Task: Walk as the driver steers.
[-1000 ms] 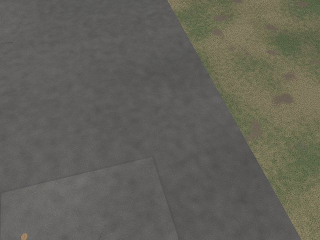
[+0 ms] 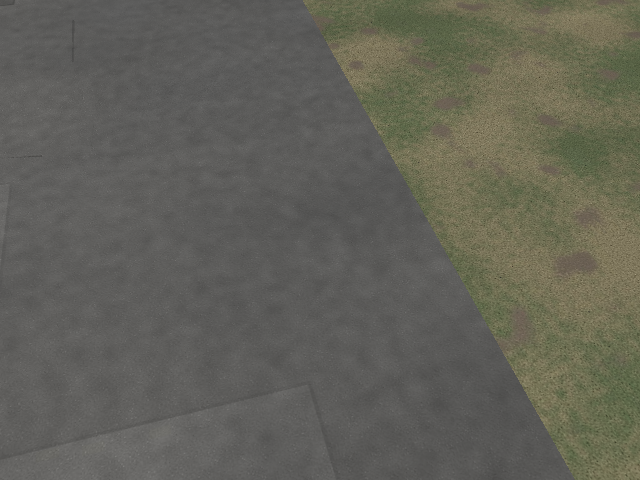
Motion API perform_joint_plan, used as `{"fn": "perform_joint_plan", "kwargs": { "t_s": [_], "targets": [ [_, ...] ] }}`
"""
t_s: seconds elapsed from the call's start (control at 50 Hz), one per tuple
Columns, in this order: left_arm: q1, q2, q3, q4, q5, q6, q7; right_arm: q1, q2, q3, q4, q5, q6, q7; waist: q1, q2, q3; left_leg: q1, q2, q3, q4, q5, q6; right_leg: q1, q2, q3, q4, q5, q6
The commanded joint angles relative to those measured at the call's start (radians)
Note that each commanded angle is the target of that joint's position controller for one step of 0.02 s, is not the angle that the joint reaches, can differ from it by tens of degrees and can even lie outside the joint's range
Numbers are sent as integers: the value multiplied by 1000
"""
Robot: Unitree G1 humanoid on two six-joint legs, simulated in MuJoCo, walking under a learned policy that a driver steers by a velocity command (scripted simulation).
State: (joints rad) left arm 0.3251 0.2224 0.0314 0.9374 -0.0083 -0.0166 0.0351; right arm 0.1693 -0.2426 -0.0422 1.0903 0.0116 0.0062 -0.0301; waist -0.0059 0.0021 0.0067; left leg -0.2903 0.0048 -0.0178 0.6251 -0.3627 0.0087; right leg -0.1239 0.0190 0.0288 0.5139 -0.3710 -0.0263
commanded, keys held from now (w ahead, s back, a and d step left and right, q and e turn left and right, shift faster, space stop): w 0.20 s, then no key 0.80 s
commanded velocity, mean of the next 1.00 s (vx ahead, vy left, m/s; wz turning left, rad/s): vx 0.14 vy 0.00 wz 0.00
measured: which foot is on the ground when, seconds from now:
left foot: down 0.00-0.56, up 0.58-0.80, down 0.82-1.00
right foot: down 0.00-0.14, up 0.16-0.52, down 0.54-1.00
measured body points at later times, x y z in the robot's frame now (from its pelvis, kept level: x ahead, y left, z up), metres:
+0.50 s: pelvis +0.15 +0.03 +0.00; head +0.17 +0.04 +0.45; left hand +0.34 +0.27 -0.11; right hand +0.10 -0.22 -0.14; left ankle +0.04 +0.12 -0.73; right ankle +0.28 -0.09 -0.71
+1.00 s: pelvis +0.23 +0.03 +0.00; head +0.24 +0.04 +0.45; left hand +0.31 +0.28 -0.14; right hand +0.26 -0.22 -0.14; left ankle +0.20 +0.15 -0.73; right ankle +0.28 -0.08 -0.73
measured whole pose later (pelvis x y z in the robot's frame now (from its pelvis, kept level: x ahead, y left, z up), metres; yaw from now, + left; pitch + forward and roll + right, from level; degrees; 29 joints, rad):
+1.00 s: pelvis +0.23 +0.03 +0.00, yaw +0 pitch -1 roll +0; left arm 0.15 0.22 0.03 1.03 0.00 -0.01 0.03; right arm 0.24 -0.21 -0.02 1.09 -0.01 -0.02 -0.03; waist 0.00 -0.01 0.03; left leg -0.18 0.01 0.01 0.50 -0.31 0.00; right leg -0.28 0.01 -0.03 0.47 -0.17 -0.02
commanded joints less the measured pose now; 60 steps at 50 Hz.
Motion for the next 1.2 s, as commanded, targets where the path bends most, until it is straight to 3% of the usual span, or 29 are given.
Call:
{"fn": "perform_joint_plan", "kwargs": {
  "t_s": [0.02,0.06,0.12,0.14,0.16,0.18,0.2,0.26,0.3,0.36,0.44,0.52,0.54,0.56,0.58,0.6,0.62,0.66,0.72,0.76,0.8,0.82,0.84,0.88,1.0,1.04,1.1,1.14,1.2],
  "targets": [
    [42,207,53,-25,-11,-31,8,-122,-83,-14,-89,15,-58,18,33,-184,196,-221,22,19,166,-77,40,-112,-324,441,-372,-393,-210],
    [9,183,50,-31,-18,-43,1,-92,-81,-14,-88,25,-85,36,7,-154,187,-213,49,16,70,-108,70,-56,-309,375,-331,-244,-187],
    [-65,167,44,-52,-19,-40,-9,159,-104,-40,21,13,-95,44,-100,-74,69,269,-22,56,-149,132,53,-251,-149,149,-129,20,-99],
    [-91,103,25,-75,-10,-48,-12,287,-175,-59,41,9,-95,38,-142,129,17,411,157,-238,-289,-2,121,-390,-32,4,196,80,-28],
    [-90,73,21,-113,-15,-65,-7,391,-256,-70,53,5,-101,49,-152,329,-37,508,357,-668,-454,-121,267,-573,63,-6,483,-177,10],
    [-85,118,33,-107,-40,-77,-10,299,-183,-42,32,-5,-116,50,-98,189,22,451,388,-692,-459,-185,284,-651,-1,89,651,-180,-9],
    [-84,128,35,-100,-49,-87,-19,218,-134,-28,-1,-2,-125,51,-66,127,80,397,349,-571,-459,-176,248,-685,-51,99,685,-73,-35],
    [-90,142,54,-79,-12,-86,-22,136,-82,0,-39,-12,-115,51,-17,77,82,305,232,-237,-432,455,154,-581,-116,28,581,102,-25],
    [-89,95,48,-76,-6,-70,-30,181,-90,5,-29,-20,-98,37,-12,91,38,291,192,-119,-401,767,150,-516,-96,-24,517,140,10],
    [-202,42,25,-113,-8,-53,-27,169,-121,10,-36,-26,-76,12,-17,78,38,216,153,-20,-394,873,144,-429,-74,-60,279,233,41],
    [-273,68,21,-124,-10,-42,-32,201,-144,6,-23,-18,-62,6,-35,110,18,201,172,-18,-361,864,147,-306,-41,-61,110,338,31],
    [-186,129,44,-83,9,-51,-37,148,-131,3,-27,-1,-51,7,44,73,-17,241,168,-38,-204,874,115,-148,-13,-56,-54,410,-41],
    [-133,178,60,-66,17,-55,-30,184,-130,2,-23,-11,-54,10,57,21,-63,208,117,-20,-109,796,76,-19,-57,-9,-85,684,-68],
    [-74,231,67,-54,28,-51,-27,269,-88,14,-22,-39,-62,15,21,-82,-184,42,44,6,46,466,29,249,-199,136,19,1053,-151],
    [-25,169,49,-34,34,-37,-27,335,-18,36,1,-29,-58,16,31,-212,-315,-43,-24,14,272,-77,-23,346,-374,318,-19,1098,-304],
    [-43,108,28,-28,17,-34,-34,263,-57,24,-10,-9,-44,18,41,-182,-283,-72,-30,-42,400,-340,-48,253,-377,384,-95,905,-319],
    [-130,110,22,-35,5,-36,-37,210,-88,13,-29,5,-30,13,18,-134,-180,-114,1,-55,455,-338,-54,126,-346,340,-145,666,-278],
    [-264,113,17,-58,16,-39,-35,157,-79,5,-37,0,1,-7,-22,-79,-56,-96,43,-44,373,-255,-65,-87,-277,246,-228,386,-207],
    [-307,127,20,-55,32,-24,-24,172,-47,9,-28,-13,16,-23,-48,-123,-46,46,36,-4,143,-143,-68,-223,-212,167,-267,215,-170],
    [-308,126,19,-44,17,-16,-16,198,-36,10,-10,-19,16,-18,-67,-110,-76,155,24,24,-27,68,-48,-254,-189,131,-260,105,-156],
    [-267,104,13,-16,1,-11,-13,182,-57,8,-13,-42,20,-7,-61,-75,-45,212,30,20,-144,190,-10,-309,-146,96,-258,-105,-83],
    [-238,101,11,-1,10,-9,-15,154,-86,7,-35,-46,22,-9,-36,-41,0,178,80,-33,-208,128,18,-325,-119,77,-238,-164,-41],
    [-225,96,13,-7,15,-2,-11,122,-139,-3,-34,-29,18,-10,9,70,49,0,80,-43,-239,-101,52,-232,-58,9,-220,-100,-5],
    [-228,96,13,7,19,-2,-3,67,-95,5,-40,-27,-9,-9,17,101,72,-122,73,-55,-309,-163,35,-79,-43,-9,-131,62,4],
    [-188,94,14,60,9,-9,-7,114,-77,7,-25,-16,-41,-3,1,30,-7,35,54,-24,-245,180,17,-55,-54,-7,-83,325,-25],
    [-175,86,14,80,2,-4,-7,153,-92,0,-12,-8,-33,-4,-8,52,-20,50,54,-36,-270,-21,48,-72,-11,-55,-32,115,-24],
    [-244,85,17,57,-5,-21,-16,196,-167,-27,-26,9,-38,-7,-43,136,106,99,226,-283,-404,-351,174,-333,25,-106,146,-66,-30],
    [-283,75,16,36,-14,-52,-30,216,-171,-36,-24,11,-63,-8,-49,153,165,166,338,-406,-431,-239,238,-468,-38,-56,236,-53,-54],
    [-276,85,21,32,-27,-83,-52,199,-146,-38,-39,16,-80,1,-22,121,135,255,323,-314,-377,37,205,-469,-74,-48,161,-76,-70]
  ]
}}
Keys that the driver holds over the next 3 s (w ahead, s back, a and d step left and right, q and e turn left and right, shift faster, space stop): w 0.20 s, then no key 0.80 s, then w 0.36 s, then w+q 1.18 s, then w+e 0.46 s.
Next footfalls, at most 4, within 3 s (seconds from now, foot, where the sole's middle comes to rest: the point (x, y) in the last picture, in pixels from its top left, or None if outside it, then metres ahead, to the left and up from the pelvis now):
0.54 right None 0.32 -0.08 -0.77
0.82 left None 0.24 0.15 -0.77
1.78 left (272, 407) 0.71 0.14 -0.77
2.26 right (319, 293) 1.03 0.03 -0.77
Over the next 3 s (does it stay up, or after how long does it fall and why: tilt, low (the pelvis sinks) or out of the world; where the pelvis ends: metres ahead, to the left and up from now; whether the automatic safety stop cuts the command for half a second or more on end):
stays up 1.13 0.31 0.01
